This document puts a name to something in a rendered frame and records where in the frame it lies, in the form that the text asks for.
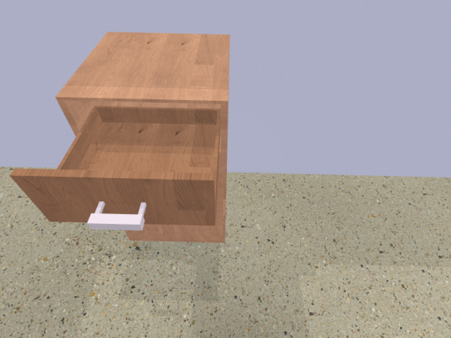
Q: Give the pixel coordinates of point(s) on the cabinet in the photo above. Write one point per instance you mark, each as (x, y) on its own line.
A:
(162, 70)

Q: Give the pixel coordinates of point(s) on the handle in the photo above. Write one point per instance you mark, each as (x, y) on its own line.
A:
(105, 221)

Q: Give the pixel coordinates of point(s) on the drawer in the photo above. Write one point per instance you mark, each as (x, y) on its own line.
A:
(124, 156)

